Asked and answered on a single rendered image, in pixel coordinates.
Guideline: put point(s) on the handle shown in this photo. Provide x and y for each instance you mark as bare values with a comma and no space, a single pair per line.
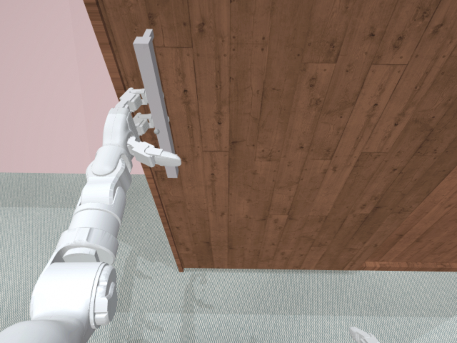
144,49

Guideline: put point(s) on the right robot hand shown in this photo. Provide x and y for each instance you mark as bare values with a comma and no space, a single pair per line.
362,337

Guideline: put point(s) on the wardrobe door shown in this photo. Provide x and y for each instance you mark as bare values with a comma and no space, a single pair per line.
308,130
429,233

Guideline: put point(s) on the left robot hand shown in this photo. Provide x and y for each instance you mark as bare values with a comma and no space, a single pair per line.
120,129

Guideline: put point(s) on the robot left upper arm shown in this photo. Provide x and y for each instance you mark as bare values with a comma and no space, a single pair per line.
72,300

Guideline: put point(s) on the robot left forearm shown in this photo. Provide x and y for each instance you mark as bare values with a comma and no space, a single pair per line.
92,233

